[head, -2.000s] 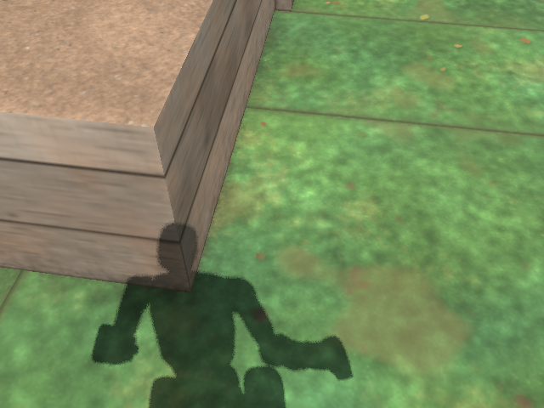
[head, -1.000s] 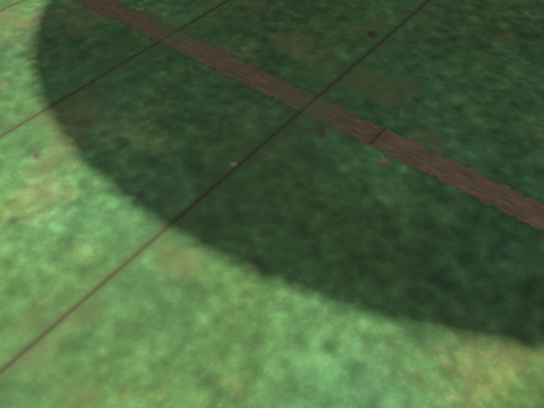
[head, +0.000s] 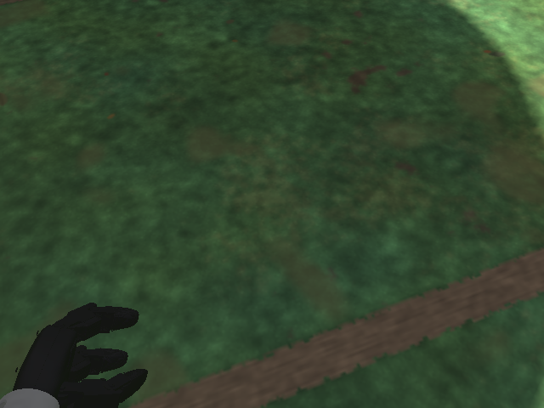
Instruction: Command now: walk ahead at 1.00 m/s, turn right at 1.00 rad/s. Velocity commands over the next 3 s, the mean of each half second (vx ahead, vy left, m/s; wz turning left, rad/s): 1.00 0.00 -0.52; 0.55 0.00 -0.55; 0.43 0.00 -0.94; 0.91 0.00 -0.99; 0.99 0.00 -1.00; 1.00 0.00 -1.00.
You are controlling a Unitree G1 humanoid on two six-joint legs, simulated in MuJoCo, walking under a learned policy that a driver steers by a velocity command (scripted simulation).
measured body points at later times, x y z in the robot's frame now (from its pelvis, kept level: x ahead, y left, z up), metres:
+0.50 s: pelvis +0.48 -0.05 -0.01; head +0.52 -0.06 +0.44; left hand +0.49 +0.25 -0.13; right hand +0.67 -0.31 -0.08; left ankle +0.73 +0.02 -0.70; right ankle +0.25 -0.03 -0.72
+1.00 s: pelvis +0.86 -0.16 -0.02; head +0.90 -0.20 +0.43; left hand +1.12 +0.00 -0.13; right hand +0.81 -0.44 -0.15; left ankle +0.77 +0.01 -0.63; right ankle +0.97 -0.25 -0.72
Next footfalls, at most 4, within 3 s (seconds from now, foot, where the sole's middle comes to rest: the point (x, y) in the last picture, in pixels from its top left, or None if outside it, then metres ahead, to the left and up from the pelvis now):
0.12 right None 0.28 -0.04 -0.76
0.54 left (266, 292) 0.76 0.00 -0.76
0.94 right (351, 212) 1.01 -0.27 -0.76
1.50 left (318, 176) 1.16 -0.19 -0.76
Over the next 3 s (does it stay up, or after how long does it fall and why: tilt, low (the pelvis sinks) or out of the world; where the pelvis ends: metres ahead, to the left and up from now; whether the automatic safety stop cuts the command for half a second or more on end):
stays up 0.77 -1.35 0.01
